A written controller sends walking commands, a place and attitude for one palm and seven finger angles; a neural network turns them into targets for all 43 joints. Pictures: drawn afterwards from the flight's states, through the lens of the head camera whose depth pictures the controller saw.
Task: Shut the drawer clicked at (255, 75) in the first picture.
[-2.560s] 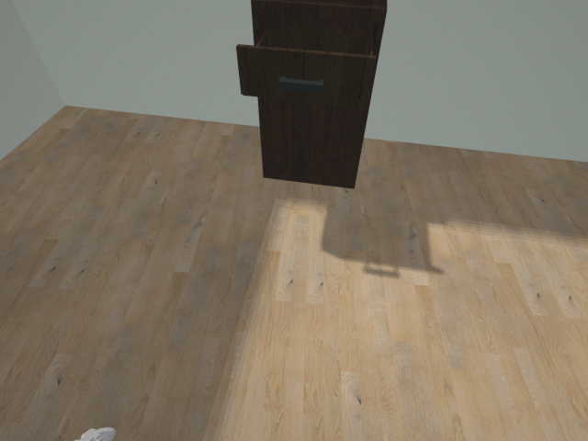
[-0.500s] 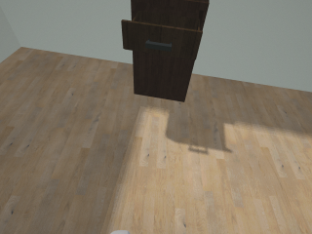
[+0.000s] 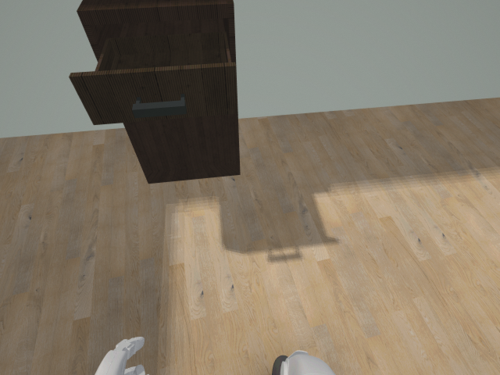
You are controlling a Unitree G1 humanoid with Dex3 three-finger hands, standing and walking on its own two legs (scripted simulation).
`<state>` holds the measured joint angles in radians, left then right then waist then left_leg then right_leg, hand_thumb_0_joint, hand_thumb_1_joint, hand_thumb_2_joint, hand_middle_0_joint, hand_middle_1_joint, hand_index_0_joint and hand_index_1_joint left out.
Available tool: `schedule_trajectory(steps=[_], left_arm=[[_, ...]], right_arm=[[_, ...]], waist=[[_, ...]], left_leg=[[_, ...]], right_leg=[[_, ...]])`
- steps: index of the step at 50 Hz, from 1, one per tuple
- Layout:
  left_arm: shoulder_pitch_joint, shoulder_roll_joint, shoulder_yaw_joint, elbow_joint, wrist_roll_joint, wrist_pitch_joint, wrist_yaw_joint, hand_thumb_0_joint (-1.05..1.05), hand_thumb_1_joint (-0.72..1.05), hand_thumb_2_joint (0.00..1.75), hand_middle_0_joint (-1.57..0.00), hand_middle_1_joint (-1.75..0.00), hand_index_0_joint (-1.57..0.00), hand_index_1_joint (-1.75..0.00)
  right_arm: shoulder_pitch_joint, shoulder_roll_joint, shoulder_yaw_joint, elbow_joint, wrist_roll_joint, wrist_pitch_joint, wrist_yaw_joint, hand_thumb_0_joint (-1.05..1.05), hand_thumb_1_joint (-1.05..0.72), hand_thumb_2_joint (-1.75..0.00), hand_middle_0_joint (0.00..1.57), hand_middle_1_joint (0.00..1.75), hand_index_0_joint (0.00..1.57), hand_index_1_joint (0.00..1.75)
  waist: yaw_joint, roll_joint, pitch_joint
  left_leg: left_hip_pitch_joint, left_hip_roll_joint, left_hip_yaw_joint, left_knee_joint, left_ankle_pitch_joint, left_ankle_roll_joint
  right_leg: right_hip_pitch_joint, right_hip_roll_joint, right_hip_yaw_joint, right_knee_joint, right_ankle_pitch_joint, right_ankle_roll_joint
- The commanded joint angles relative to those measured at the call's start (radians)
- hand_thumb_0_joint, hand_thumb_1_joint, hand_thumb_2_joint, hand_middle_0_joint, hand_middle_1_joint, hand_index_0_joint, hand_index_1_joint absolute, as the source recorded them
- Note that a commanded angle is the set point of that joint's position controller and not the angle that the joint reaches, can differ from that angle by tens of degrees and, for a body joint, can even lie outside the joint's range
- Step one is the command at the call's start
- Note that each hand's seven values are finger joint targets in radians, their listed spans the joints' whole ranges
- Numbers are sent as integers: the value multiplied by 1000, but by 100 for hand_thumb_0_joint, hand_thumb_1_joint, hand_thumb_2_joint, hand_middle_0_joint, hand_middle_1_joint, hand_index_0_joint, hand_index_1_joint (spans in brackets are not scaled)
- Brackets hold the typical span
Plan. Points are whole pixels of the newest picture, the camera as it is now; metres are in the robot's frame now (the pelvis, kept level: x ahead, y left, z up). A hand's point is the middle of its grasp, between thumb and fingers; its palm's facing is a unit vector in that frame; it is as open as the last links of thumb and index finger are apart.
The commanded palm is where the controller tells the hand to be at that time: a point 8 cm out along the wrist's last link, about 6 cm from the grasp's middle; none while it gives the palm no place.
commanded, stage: walk to a spot facing it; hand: left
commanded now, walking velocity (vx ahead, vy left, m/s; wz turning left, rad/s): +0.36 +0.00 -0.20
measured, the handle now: (160, 103) +0.79 +0.26 -0.04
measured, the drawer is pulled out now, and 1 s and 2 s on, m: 0.30 0.30 0.30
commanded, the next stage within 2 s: turn to face it in 0.20 s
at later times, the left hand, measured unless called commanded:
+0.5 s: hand out of the picture +0.15 +0.19 -0.18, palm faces +0.08 -0.99 -0.13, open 7.3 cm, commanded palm none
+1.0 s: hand (155, 305) +0.27 +0.20 -0.15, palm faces +0.09 -0.97 -0.21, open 7.3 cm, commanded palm none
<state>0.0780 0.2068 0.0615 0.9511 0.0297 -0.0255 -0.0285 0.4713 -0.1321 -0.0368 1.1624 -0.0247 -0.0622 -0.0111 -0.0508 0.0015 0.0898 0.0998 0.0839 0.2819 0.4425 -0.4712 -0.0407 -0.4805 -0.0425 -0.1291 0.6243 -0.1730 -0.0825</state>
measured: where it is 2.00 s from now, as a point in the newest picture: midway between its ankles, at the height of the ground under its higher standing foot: (241, 290)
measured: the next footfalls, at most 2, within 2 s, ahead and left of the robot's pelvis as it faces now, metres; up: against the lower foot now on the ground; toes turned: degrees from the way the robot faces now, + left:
right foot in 0.02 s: +0.18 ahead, -0.10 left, +0.00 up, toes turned -7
left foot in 0.46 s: +0.30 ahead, +0.11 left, +0.00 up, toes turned +7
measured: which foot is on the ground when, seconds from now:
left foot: down 0.00-0.02, up 0.04-0.44, down 0.46-1.00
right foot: up 0.00-0.00, down 0.02-0.48, up 0.50-0.96, down 0.98-1.00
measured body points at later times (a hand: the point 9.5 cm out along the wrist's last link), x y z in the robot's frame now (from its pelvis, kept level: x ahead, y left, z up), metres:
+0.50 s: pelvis +0.19 +0.03 +0.01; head +0.19 +0.06 +0.45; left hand +0.15 +0.25 -0.17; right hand +0.26 -0.21 -0.12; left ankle +0.26 +0.11 -0.72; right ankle +0.14 -0.09 -0.71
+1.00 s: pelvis +0.25 +0.02 +0.01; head +0.24 +0.00 +0.46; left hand +0.27 +0.25 -0.14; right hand +0.22 -0.20 -0.15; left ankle +0.26 +0.11 -0.72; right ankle +0.26 -0.09 -0.72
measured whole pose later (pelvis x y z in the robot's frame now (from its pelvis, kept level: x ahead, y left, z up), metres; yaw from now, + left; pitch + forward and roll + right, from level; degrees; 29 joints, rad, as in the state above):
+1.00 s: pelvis +0.25 +0.02 +0.01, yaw +4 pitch -2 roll +1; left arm 0.28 0.15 0.04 1.07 0.03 -0.02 0.01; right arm 0.37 -0.13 -0.05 1.13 -0.02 -0.01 -0.01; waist -0.03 0.02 -0.01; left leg -0.22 -0.03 0.07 0.52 -0.28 0.06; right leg -0.21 -0.03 -0.07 0.52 -0.29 -0.02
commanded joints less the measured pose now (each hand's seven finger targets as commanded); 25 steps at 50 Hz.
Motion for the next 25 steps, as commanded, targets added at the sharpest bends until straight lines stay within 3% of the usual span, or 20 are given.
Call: schedule_trajectory(steps=[1,2,3,4,5,7,8,10,14,17,19,21,22,23,24,25], left_arm=[[491,254,69,88,-4,-34,24,0,90,90,-20,-30,-20,-30],[443,267,73,73,-22,-27,31,0,90,90,-20,-30,-20,-30],[343,223,59,46,-22,-24,33,0,90,90,-20,-30,-20,-30],[264,164,40,31,-20,-28,37,0,90,90,-20,-30,-20,-30],[206,124,25,22,-17,-35,40,0,90,90,-20,-30,-20,-30],[177,95,17,28,-8,-45,43,0,90,90,-20,-30,-20,-30],[180,85,15,32,-8,-46,42,0,90,90,-20,-30,-20,-30],[190,68,16,39,-7,-47,40,0,90,90,-20,-30,-20,-30],[247,83,14,66,-6,-49,35,0,90,90,-20,-30,-20,-30],[297,85,10,92,-4,-46,37,0,90,90,-20,-30,-20,-30],[303,84,8,102,-7,-41,42,0,90,90,-20,-30,-20,-30],[305,64,1,113,-13,-29,47,0,90,90,-20,-30,-20,-30],[325,36,-7,115,-13,-22,47,0,90,90,-20,-30,-20,-30],[355,-8,-15,105,-19,-19,49,0,90,90,-20,-30,-20,-30],[342,-5,-23,103,-16,-15,55,0,90,90,-20,-30,-20,-30],[305,7,-20,104,-12,-7,60,0,90,90,-20,-30,-20,-30]], right_arm=[[40,-81,-12,-93,26,-28,-1,0,-90,-90,20,30,20,30],[-50,-117,-16,-122,29,-22,-3,0,-90,-90,20,30,20,30],[-111,-108,-25,-131,21,-20,0,0,-90,-90,20,30,20,30],[-128,-109,-22,-129,11,-11,2,0,-90,-90,20,30,20,30],[-96,-93,-20,-113,3,4,3,0,-90,-90,20,30,20,30],[-13,-66,-19,-81,-4,26,6,0,-90,-90,20,30,20,30],[-2,-61,-16,-79,-4,33,6,0,-90,-90,20,30,20,30],[-32,-45,-19,-96,-3,43,10,0,-90,-90,20,30,20,30],[-150,-45,-18,-142,0,34,23,0,-90,-90,20,30,20,30],[-227,-45,-14,-159,5,22,22,0,-90,-90,20,30,20,30],[-222,-51,-6,-152,7,16,16,0,-90,-90,20,30,20,30],[-144,-69,-2,-114,7,7,8,0,-90,-90,20,30,20,30],[-75,-121,-10,-94,6,1,2,0,-90,-90,20,30,20,30],[-27,-200,-22,-91,0,2,-7,0,-90,-90,20,30,20,30],[-19,-205,-17,-84,5,13,-16,0,-90,-90,20,30,20,30],[-57,-189,-9,-88,6,17,-27,0,-90,-90,20,30,20,30]], waist=[[190,-263,-333],[190,-154,-297],[157,-94,-188],[114,-55,-92],[66,-54,-56],[13,-72,-72],[2,-85,-68],[0,-89,-31],[38,-84,-16],[64,-73,-16],[59,-74,-30],[28,-54,-62],[13,65,-95],[12,229,-123],[6,290,-146],[11,267,-106]], left_leg=[[-639,-46,-83,884,-69,37],[-699,-9,-221,998,-80,61],[-734,34,-256,1017,30,62],[-714,75,-275,961,102,58],[-655,93,-275,895,140,52],[-575,91,-249,780,169,35],[-559,91,-238,730,179,27],[-559,90,-220,630,216,12],[-570,66,-202,415,242,13],[-541,31,-190,287,217,20],[-463,7,-184,197,231,30],[-296,-13,-184,41,347,39],[-168,59,-276,-1,515,70],[-66,242,-473,-44,715,171],[-90,311,-579,-128,741,240],[-170,300,-582,-151,699,256]], right_leg=[[790,-384,648,-232,93,-212],[696,-412,708,-322,20,-243],[548,-372,619,-353,-62,-208],[388,-328,501,-372,-84,-171],[265,-284,395,-398,-86,-135],[185,-224,265,-421,-39,-101],[147,-208,231,-429,-29,-97],[98,-192,208,-463,-75,-99],[174,-185,214,-469,-96,-104],[262,-207,211,-412,70,-99],[292,-198,184,-352,170,-82],[282,-138,115,-221,196,-27],[211,-78,68,-74,97,19],[73,6,-7,93,-194,71],[46,37,19,271,-460,87],[31,4,79,354,-449,84]])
